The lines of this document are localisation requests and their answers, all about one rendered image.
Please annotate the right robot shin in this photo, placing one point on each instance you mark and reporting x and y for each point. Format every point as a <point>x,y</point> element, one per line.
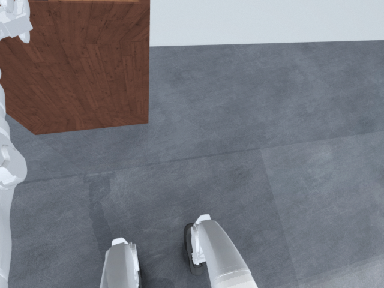
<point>199,258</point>

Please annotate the cabinet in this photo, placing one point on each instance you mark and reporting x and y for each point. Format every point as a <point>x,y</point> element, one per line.
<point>86,66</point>

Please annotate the robot right foot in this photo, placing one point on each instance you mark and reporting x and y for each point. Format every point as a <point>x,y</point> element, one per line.
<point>195,269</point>

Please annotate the left robot hand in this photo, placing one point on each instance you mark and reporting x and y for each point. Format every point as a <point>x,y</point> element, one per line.
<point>14,19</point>

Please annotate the robot left upper arm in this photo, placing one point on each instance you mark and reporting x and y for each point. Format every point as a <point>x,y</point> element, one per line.
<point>13,170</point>

